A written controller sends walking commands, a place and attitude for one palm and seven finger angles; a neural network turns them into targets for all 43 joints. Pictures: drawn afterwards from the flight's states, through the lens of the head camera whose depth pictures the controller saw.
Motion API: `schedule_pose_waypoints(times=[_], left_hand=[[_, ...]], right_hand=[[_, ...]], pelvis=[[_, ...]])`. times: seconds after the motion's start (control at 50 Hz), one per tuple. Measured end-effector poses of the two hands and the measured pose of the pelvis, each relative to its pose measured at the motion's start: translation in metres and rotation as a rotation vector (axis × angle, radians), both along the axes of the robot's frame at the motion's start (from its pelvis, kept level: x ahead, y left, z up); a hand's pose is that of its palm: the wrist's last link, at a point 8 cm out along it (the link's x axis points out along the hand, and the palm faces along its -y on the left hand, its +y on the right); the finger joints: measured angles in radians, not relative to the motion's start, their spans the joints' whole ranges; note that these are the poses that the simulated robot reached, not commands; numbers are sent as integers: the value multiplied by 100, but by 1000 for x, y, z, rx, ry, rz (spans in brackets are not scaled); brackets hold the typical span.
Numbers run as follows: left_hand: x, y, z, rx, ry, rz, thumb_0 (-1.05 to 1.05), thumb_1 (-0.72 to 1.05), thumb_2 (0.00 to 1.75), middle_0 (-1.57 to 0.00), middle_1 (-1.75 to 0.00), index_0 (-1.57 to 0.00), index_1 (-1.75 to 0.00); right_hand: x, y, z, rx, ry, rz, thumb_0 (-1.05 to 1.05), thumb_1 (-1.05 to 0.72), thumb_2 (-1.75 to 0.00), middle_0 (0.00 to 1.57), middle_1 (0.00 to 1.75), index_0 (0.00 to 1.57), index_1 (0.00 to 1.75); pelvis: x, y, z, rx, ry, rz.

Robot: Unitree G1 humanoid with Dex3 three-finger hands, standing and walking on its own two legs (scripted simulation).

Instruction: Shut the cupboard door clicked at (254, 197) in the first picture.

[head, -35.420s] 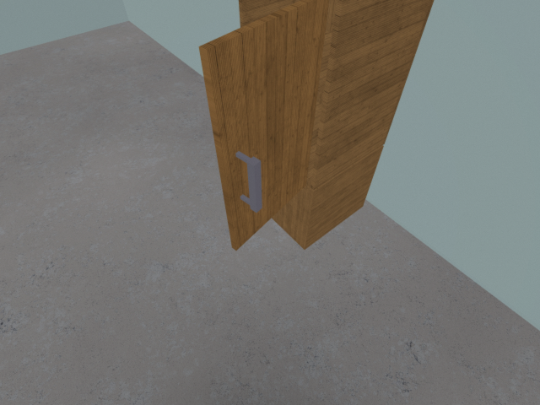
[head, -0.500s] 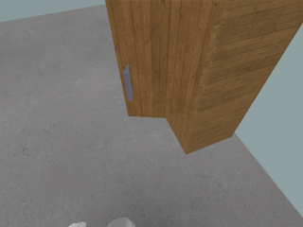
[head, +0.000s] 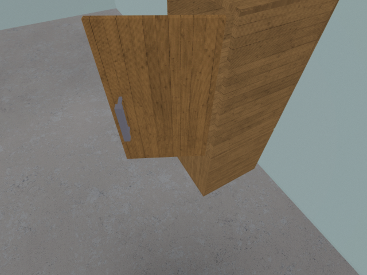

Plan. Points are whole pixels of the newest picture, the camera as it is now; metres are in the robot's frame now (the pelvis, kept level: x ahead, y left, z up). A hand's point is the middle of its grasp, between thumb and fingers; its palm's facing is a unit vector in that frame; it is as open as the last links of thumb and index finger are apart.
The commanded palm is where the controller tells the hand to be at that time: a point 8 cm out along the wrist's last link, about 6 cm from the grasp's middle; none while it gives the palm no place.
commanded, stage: take the last steps up to it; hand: left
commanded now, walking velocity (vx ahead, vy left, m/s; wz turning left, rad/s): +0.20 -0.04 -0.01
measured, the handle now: (123, 119) +0.60 +0.21 -0.07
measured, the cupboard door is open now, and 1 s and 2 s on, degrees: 64 64 64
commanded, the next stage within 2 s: come to a stop and stand still in 0.18 s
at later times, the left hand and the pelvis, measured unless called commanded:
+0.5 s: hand out of the picture +0.11 +0.13 -0.20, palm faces +0.07 -0.99 -0.15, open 7.3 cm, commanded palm none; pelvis +0.13 -0.02 -0.01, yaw +0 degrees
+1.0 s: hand (120, 270) +0.17 +0.17 -0.19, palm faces -0.02 -0.97 -0.24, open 7.3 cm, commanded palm none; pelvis +0.12 -0.02 -0.01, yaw -1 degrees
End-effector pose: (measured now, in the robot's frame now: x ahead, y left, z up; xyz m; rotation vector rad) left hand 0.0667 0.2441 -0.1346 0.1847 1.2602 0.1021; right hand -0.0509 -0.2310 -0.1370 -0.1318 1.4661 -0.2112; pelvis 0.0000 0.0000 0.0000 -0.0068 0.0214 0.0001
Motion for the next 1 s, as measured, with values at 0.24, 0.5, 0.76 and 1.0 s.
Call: schedule_pose_waypoints(times=[0.24,0.5,0.76,1.0], left_hand=[[18,-45,-3,9,51,86,0,94,90,-20,-30,-20,-30],[37,-59,-33,-50,213,136,0,92,90,-20,-30,-20,-30],[88,-45,-6,78,49,64,0,91,90,-20,-30,-20,-30],[97,-30,-19,44,4,3,0,91,90,-20,-30,-20,-30]], right_hand=[[117,-37,-6,11,-69,53,1,-91,-90,20,29,20,30],[275,-6,-6,-2,-267,156,1,-91,-90,20,29,20,30],[256,-53,-14,1,-208,82,1,-90,-90,20,29,20,30],[207,-46,-4,-65,-186,55,1,-91,-90,20,29,20,30]], pelvis=[[67,-31,1,6,-7,28],[132,-23,-13,19,-16,0],[125,-46,-9,25,-10,-1],[117,-22,-13,0,-14,-24]])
